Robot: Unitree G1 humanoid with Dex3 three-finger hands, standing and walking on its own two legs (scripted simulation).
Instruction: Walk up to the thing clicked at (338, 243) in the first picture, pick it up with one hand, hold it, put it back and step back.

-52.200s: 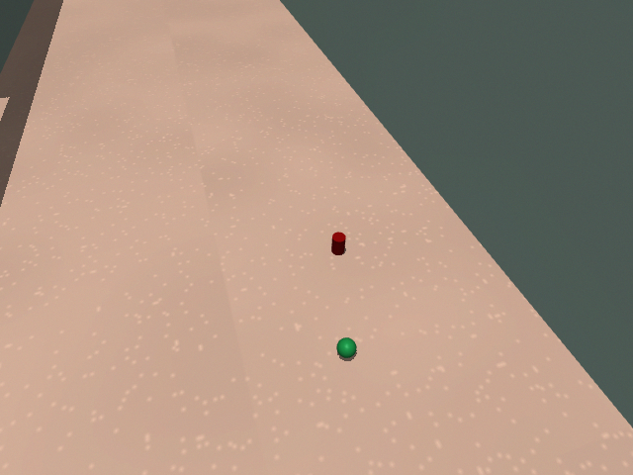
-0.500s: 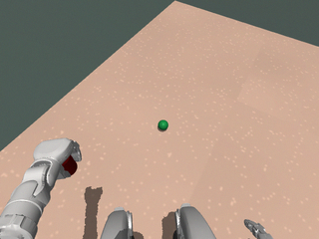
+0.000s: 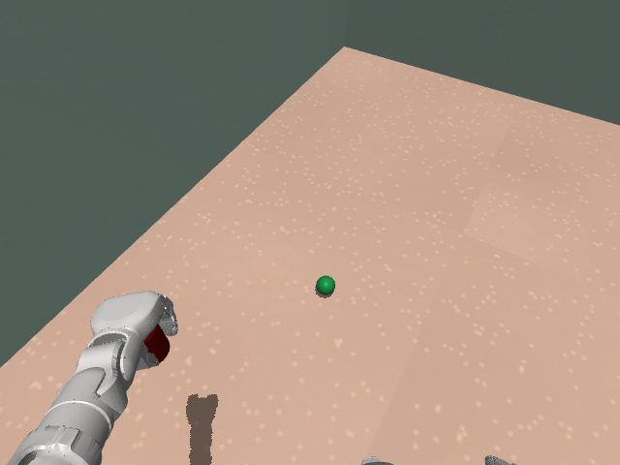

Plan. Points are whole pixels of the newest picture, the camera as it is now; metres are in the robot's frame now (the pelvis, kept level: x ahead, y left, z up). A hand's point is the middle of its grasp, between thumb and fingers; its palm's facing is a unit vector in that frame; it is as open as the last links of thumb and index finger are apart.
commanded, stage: hold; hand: left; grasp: from above
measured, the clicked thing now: (145, 339) +0.34 +0.24 -0.10
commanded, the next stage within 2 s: crouch in 1.98 s
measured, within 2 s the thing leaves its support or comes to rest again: neither
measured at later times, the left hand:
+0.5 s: hand (134, 328) +0.33 +0.23 -0.03, palm faces -0.45 -0.06 -0.89, open 6.7 cm
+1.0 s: hand (133, 340) +0.30 +0.22 -0.01, palm faces -0.45 -0.06 -0.89, open 6.8 cm
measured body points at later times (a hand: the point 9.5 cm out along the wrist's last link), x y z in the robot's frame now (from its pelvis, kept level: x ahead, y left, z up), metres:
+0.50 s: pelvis +0.02 +0.00 +0.03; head +0.05 -0.01 +0.47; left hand +0.35 +0.23 +0.02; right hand +0.13 -0.27 -0.09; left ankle +0.03 +0.11 -0.70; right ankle +0.02 -0.14 -0.70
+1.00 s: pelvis +0.01 -0.01 +0.03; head +0.02 -0.03 +0.48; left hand +0.32 +0.22 +0.04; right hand +0.14 -0.26 -0.08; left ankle +0.03 +0.11 -0.70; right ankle +0.02 -0.14 -0.70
